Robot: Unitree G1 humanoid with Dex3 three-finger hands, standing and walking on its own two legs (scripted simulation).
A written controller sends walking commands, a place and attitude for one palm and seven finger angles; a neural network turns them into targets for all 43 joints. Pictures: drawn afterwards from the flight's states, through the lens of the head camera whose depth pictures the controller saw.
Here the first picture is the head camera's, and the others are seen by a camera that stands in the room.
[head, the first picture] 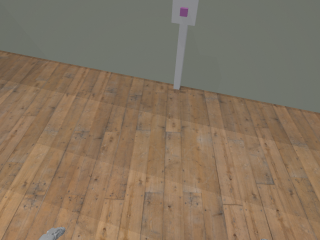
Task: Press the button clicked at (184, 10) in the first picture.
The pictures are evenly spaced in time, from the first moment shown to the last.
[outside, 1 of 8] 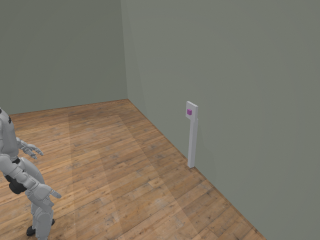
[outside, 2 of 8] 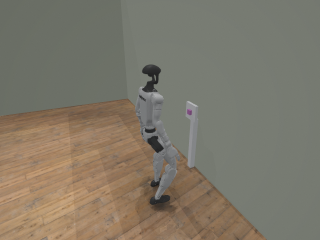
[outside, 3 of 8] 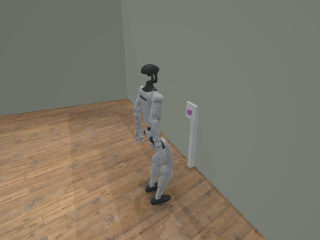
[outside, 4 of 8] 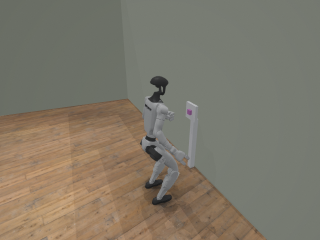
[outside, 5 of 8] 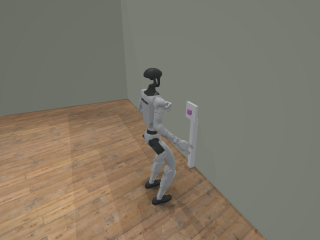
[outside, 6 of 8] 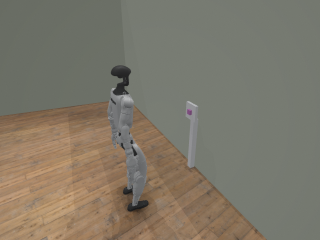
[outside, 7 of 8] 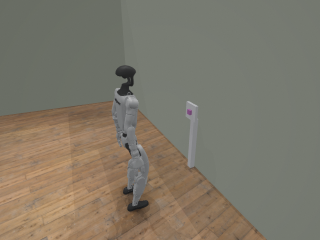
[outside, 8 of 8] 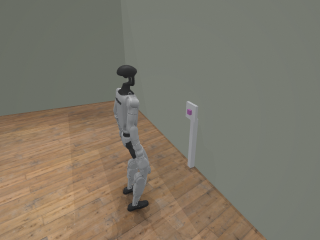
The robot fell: no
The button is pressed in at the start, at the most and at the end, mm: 0 12 0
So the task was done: yes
